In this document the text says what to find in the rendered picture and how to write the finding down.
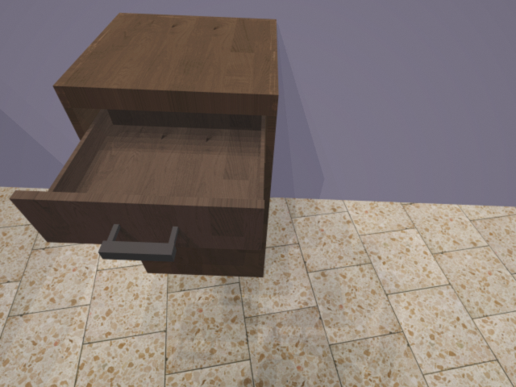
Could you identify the drawer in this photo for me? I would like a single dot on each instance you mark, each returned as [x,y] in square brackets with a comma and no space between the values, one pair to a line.
[150,171]

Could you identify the handle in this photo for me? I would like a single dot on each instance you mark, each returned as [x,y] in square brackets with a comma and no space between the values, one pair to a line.
[122,250]

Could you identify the cabinet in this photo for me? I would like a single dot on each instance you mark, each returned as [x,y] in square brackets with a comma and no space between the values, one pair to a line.
[182,63]

